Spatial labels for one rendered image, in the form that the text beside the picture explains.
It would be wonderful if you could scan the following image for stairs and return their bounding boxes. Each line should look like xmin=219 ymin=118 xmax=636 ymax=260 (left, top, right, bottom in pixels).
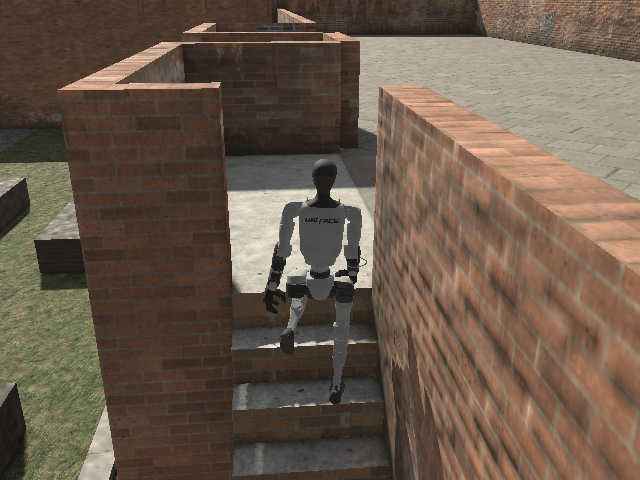
xmin=231 ymin=288 xmax=391 ymax=480

